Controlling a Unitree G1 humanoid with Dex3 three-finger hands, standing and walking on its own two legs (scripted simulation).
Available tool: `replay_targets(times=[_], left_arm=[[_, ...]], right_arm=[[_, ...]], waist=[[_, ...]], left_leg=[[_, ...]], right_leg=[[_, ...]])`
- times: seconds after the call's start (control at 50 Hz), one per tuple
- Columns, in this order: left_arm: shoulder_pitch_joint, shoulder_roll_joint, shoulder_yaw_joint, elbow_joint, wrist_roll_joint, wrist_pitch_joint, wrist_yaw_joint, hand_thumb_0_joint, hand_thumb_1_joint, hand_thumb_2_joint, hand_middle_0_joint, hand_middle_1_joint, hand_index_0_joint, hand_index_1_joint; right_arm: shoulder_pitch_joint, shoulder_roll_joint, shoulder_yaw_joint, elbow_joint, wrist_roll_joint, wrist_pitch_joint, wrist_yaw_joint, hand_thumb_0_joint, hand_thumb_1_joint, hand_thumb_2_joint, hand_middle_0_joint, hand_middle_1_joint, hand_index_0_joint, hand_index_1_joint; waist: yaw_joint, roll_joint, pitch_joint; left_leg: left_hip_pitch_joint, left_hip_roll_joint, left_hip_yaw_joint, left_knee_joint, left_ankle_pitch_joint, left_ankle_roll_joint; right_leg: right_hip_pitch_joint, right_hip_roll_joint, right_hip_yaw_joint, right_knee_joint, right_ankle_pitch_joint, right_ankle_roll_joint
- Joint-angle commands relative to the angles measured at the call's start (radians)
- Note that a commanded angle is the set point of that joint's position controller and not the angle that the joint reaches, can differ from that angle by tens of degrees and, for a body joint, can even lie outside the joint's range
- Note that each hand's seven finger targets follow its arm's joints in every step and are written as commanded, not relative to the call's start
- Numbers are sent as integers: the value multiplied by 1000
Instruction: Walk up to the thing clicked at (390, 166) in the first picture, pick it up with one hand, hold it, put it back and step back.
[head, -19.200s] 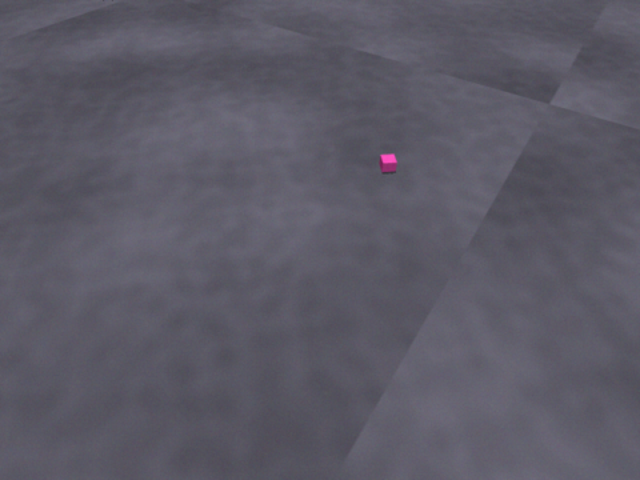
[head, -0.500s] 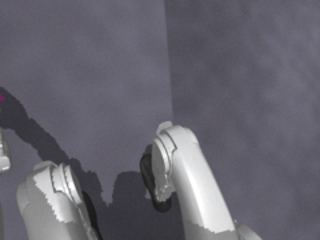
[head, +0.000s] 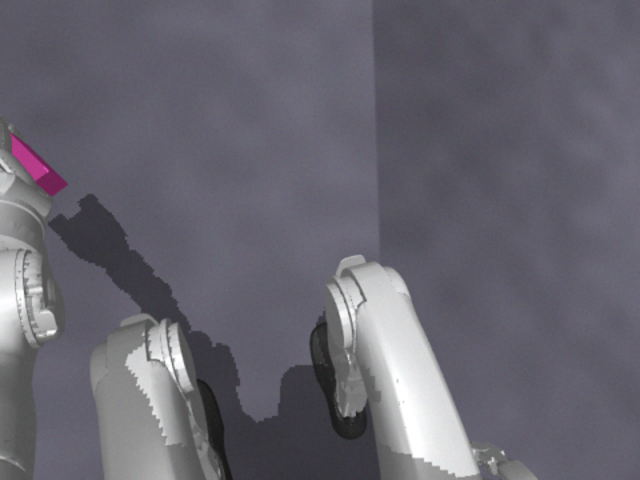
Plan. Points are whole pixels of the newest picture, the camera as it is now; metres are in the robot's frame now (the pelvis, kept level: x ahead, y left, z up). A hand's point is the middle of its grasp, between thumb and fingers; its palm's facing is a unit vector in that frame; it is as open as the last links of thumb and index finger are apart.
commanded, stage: lift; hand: left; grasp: from above
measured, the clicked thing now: (14, 176) +0.52 +0.29 -0.17
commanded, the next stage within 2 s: hold in 1.38 s
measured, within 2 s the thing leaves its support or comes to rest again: neither
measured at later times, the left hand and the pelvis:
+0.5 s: hand out of the picture +0.41 +0.27 +0.04, palm faces -0.36 -0.24 -0.90, open 10.0 cm; pelvis -0.01 +0.00 +0.13, yaw +4 degrees
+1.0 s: hand out of the picture +0.37 +0.25 +0.23, palm faces -0.37 -0.27 -0.89, open 10.0 cm; pelvis +0.04 -0.01 +0.32, yaw +5 degrees
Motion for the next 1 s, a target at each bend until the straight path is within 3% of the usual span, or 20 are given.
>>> replay_targets(times=[0.0,0.02,0.06,0.08,0.1,0.14,0.22,0.26,0.32,0.34,0.52,0.56,0.62,0.64,0.72,0.82,0.84,0.9,0.94,0.98], left_arm=[[-230,182,-57,-217,46,-19,-42,0,512,613,-904,-629,-943,-589],[-268,200,-47,-322,47,-34,-51,0,522,617,-921,-613,-954,-579],[-266,199,-40,-378,45,-42,-55,0,548,672,-956,-631,-978,-610],[-291,190,-44,-476,32,-48,-53,0,559,704,-980,-632,-992,-621],[-229,153,-55,-424,19,-40,-52,0,560,738,-986,-641,-992,-635],[-262,150,-58,-618,-11,-46,-43,0,529,732,-989,-606,-982,-614],[-144,57,-104,-494,-37,-7,-43,0,522,677,-978,-547,-972,-553],[-99,72,-103,-494,-44,9,-56,0,536,685,-992,-552,-985,-560],[-16,10,-142,-485,-62,31,-77,0,557,729,-1020,-570,-1009,-582],[0,26,-137,-508,-58,36,-81,0,558,722,-1027,-561,-1015,-575],[124,-20,-170,-749,-82,107,-85,0,610,751,-1103,-517,-1069,-553],[148,-58,-194,-775,-91,123,-79,0,606,775,-1109,-527,-1070,-569],[196,-59,-195,-794,-100,144,-64,0,575,813,-1085,-555,-1040,-604],[222,-112,-225,-783,-108,149,-65,0,571,804,-1084,-550,-1038,-598],[272,-159,-264,-728,-126,164,-70,0,536,797,-1059,-555,-1011,-605],[340,-208,-285,-678,-144,173,-63,0,485,802,-1006,-589,-963,-634],[307,-188,-276,-705,-143,171,-56,0,479,800,-996,-595,-954,-638],[319,-229,-295,-682,-149,181,-42,0,500,811,-1011,-595,-969,-640],[314,-198,-279,-691,-146,187,-31,0,485,810,-993,-604,-954,-645],[331,-240,-292,-688,-160,190,-29,0,487,784,-985,-607,-954,-640]], right_arm=[[258,-252,-100,3,30,44,-16,0,-899,-904,200,300,200,300],[262,-246,-104,-9,33,55,-18,0,-899,-903,200,300,199,300],[271,-241,-123,-17,47,74,-30,0,-900,-904,200,300,199,300],[272,-246,-142,-33,55,80,-37,0,-902,-905,200,300,199,300],[272,-238,-148,-33,62,86,-44,0,-900,-905,200,300,200,300],[229,-219,-153,-80,76,87,-61,0,-902,-905,200,300,200,300],[206,-198,-162,-52,85,87,-101,0,-902,-903,200,300,200,300],[187,-191,-166,-56,89,83,-117,0,-904,-903,200,300,200,300],[156,-170,-161,-64,98,75,-136,0,-903,-903,200,300,200,300],[149,-168,-160,-67,103,72,-146,0,-903,-903,200,300,200,300],[55,-120,-150,-90,143,76,-237,0,-900,-901,200,300,200,300],[38,-101,-143,-86,149,68,-255,0,-903,-902,200,300,200,300],[30,-93,-138,-62,159,55,-281,0,-903,-902,200,300,200,300],[21,-83,-136,-62,161,48,-288,0,-903,-903,200,300,200,300],[19,-66,-131,-35,169,27,-308,0,-904,-904,200,300,200,300],[27,-58,-127,-16,171,4,-318,0,-903,-904,200,300,200,300],[30,-61,-127,-18,171,0,-319,0,-903,-904,200,300,200,300],[37,-50,-124,-11,172,-4,-322,0,-901,-903,200,300,200,300],[46,-51,-122,-6,171,-9,-321,0,-901,-903,200,300,200,300],[59,-48,-124,0,170,-12,-319,0,-901,-903,200,300,200,300]], waist=[[34,335,-744],[40,359,-783],[54,327,-816],[67,337,-882],[64,300,-844],[97,328,-939],[67,198,-776],[93,159,-779],[114,109,-762],[126,107,-767],[162,108,-719],[161,94,-715],[179,92,-658],[176,89,-646],[169,39,-540],[194,33,-445],[201,34,-472],[198,34,-439],[211,20,-467],[216,19,-448]], left_leg=[[528,-32,64,-324,296,-3],[571,-32,59,-343,305,-6],[601,-34,64,-368,284,0],[642,-37,68,-389,289,1],[628,-39,66,-416,248,6],[701,-41,74,-462,239,7],[645,-43,67,-524,145,13],[652,-46,65,-555,130,17],[647,-48,84,-595,136,22],[667,-50,84,-620,143,21],[965,-38,55,-885,110,6],[1026,-36,68,-919,139,6],[1104,-38,66,-998,159,6],[1142,-36,69,-1025,171,4],[1206,-34,82,-1111,195,9],[1306,-31,81,-1231,241,6],[1348,-31,76,-1252,253,4],[1427,-28,75,-1316,301,0],[1469,-31,88,-1336,372,2],[1508,-32,91,-1373,424,0]], right_leg=[[454,39,-56,-214,203,-72],[460,38,-56,-217,209,-72],[483,33,-47,-244,202,-69],[514,29,-41,-263,215,-67],[520,30,-39,-284,188,-62],[593,29,-28,-334,192,-59],[594,36,-16,-424,110,-52],[625,38,-7,-461,87,-50],[724,43,11,-527,72,-45],[754,41,16,-548,74,-44],[967,42,30,-777,56,-40],[1035,47,36,-826,76,-40],[1093,43,41,-903,96,-40],[1126,47,39,-929,106,-41],[1225,53,57,-1046,118,-38],[1331,53,61,-1157,161,-38],[1361,51,61,-1176,174,-38],[1424,53,58,-1235,217,-38],[1498,51,62,-1264,282,-35],[1544,53,59,-1295,334,-36]])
